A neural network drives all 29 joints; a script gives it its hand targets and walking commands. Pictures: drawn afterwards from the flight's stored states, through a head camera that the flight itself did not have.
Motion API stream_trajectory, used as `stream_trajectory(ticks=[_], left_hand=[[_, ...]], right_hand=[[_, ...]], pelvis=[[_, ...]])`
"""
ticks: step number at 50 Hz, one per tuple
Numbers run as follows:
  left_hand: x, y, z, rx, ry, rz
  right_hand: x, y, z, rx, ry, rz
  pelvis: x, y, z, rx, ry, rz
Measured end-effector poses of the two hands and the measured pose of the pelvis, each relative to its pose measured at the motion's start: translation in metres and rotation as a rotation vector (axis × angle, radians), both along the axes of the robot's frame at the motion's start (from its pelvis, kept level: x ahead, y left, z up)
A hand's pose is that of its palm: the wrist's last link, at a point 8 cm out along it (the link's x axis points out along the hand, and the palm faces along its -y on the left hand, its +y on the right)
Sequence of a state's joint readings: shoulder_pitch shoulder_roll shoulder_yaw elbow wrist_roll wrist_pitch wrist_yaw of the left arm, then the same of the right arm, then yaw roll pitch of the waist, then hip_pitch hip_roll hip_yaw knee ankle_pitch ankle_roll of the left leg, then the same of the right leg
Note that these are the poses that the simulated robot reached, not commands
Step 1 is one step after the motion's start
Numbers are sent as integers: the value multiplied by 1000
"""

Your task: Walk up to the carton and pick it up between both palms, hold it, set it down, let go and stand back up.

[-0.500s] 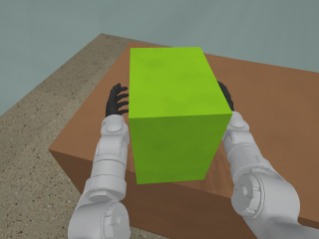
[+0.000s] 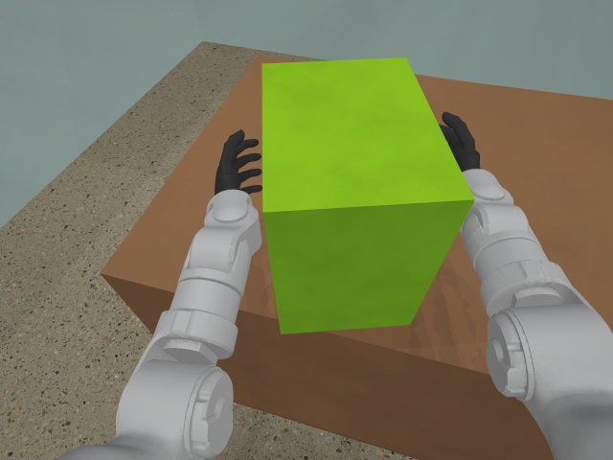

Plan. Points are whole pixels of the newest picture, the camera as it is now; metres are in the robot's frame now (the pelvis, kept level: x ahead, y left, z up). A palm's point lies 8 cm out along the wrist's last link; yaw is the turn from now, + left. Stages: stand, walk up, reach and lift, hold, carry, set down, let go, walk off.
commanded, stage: set down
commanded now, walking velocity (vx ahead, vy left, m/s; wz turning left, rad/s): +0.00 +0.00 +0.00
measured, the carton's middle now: (340, 202) +0.45 +0.04 +0.09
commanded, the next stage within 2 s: none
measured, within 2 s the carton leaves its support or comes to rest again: neither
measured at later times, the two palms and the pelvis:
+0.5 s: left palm (220, 187) +0.40 +0.19 +0.14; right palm (496, 172) +0.48 -0.14 +0.14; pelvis -0.01 -0.01 -0.01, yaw +1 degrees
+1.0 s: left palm (191, 153) +0.39 +0.21 +0.20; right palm (531, 124) +0.49 -0.16 +0.21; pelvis -0.01 +0.00 +0.00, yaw +1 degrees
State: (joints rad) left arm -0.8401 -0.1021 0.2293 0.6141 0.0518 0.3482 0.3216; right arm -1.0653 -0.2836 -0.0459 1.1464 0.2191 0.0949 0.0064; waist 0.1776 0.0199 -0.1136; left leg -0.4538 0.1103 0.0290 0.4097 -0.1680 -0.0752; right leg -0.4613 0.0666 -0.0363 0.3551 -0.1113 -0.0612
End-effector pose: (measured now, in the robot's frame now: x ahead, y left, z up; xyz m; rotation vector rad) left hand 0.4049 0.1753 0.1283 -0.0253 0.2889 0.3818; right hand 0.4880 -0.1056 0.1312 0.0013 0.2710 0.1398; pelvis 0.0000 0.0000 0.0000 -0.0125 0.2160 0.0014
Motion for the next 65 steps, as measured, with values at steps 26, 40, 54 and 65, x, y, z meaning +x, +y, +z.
stream_trajectory(ticks=[26, 40, 54, 65], left_hand=[[-6, 12, 17, -14, -17, -6], [-9, 24, 47, -22, -23, -15], [-10, 30, 80, -7, -35, -21], [-15, 29, 88, -4, -40, -35]], right_hand=[[-4, -39, 16, -24, -12, 20], [-1, -44, 57, -24, -28, 15], [1, -54, 90, -13, -45, 16], [-8, -67, 93, -35, -55, 17]], pelvis=[[-15, -11, -6, 19, 42, 6], [-14, -5, -4, 14, 2, 12], [-11, -3, -1, 12, -21, 15], [-10, -2, 2, 14, -46, 11]])
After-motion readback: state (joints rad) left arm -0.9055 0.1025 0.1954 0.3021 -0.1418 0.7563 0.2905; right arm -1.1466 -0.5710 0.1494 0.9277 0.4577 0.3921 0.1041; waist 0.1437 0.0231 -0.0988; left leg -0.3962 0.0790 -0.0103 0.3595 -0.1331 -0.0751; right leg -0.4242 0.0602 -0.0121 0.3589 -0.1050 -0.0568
